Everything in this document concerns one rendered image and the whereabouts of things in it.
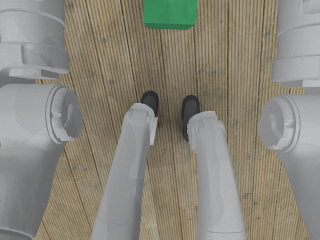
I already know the left robot forearm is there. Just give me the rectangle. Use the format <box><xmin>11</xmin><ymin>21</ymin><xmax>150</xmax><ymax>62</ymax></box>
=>
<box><xmin>0</xmin><ymin>0</ymin><xmax>70</xmax><ymax>88</ymax></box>

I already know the right robot upper arm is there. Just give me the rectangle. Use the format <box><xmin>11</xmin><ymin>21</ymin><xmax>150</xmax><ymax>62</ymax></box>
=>
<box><xmin>257</xmin><ymin>93</ymin><xmax>320</xmax><ymax>240</ymax></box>

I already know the carton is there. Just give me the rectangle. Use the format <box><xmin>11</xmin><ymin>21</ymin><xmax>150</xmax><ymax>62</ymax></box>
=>
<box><xmin>143</xmin><ymin>0</ymin><xmax>198</xmax><ymax>30</ymax></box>

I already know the left robot upper arm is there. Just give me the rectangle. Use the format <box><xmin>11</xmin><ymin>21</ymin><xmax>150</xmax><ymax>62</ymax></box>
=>
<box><xmin>0</xmin><ymin>83</ymin><xmax>84</xmax><ymax>240</ymax></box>

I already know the right robot forearm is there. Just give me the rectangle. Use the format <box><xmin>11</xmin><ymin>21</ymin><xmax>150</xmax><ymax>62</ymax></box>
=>
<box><xmin>271</xmin><ymin>0</ymin><xmax>320</xmax><ymax>94</ymax></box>

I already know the right robot foot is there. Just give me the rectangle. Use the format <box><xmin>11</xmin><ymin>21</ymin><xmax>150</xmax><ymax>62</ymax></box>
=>
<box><xmin>181</xmin><ymin>95</ymin><xmax>200</xmax><ymax>142</ymax></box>

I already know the left robot thigh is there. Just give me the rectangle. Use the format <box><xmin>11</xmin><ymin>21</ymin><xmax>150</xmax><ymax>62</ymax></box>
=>
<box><xmin>90</xmin><ymin>109</ymin><xmax>158</xmax><ymax>240</ymax></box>

